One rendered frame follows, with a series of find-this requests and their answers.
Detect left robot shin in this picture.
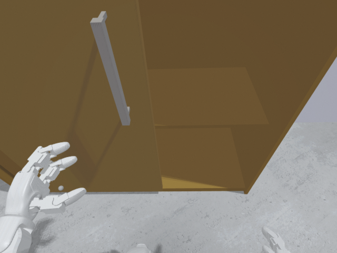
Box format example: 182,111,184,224
136,244,147,248

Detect wardrobe door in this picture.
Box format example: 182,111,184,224
0,150,22,176
0,0,163,192

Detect robot left forearm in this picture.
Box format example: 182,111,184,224
0,215,35,253

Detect handle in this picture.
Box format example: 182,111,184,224
90,11,131,125

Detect right robot hand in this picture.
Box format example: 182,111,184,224
261,227,290,253

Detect left robot hand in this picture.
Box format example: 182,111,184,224
4,142,86,221

